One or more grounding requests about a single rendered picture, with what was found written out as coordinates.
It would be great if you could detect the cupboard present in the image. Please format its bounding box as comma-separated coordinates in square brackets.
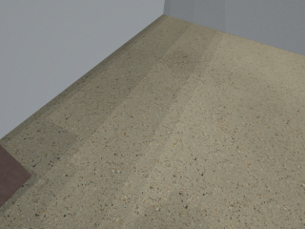
[0, 145, 31, 207]

